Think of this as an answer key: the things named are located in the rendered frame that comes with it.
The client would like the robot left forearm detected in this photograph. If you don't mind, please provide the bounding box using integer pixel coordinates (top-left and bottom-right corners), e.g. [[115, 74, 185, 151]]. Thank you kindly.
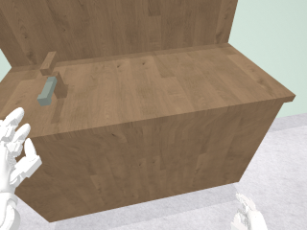
[[0, 192, 21, 230]]

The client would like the left robot hand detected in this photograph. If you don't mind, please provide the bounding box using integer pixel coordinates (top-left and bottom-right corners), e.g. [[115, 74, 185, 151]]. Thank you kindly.
[[0, 107, 42, 194]]

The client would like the right robot hand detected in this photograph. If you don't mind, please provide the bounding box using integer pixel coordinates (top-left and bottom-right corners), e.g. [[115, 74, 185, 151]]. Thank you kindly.
[[230, 192, 268, 230]]

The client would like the counter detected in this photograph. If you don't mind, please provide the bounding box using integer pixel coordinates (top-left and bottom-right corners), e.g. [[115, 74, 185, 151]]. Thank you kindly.
[[0, 0, 296, 223]]

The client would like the tap lever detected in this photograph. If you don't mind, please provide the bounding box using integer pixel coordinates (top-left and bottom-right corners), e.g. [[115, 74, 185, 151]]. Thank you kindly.
[[37, 76, 57, 106]]

